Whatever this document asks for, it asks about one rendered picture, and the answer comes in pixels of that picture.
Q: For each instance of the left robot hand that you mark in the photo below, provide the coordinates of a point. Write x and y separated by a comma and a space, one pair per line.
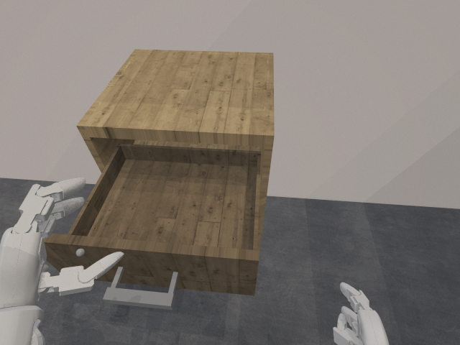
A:
23, 253

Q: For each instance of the right robot hand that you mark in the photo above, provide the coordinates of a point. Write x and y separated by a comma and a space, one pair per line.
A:
367, 327

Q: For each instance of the drawer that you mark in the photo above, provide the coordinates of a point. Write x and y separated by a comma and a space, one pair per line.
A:
189, 210

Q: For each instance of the robot left forearm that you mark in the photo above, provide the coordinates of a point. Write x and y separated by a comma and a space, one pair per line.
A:
19, 325

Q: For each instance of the handle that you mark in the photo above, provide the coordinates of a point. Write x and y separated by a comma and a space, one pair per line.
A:
141, 298

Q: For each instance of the cabinet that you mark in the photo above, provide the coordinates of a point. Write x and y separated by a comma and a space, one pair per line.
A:
183, 98

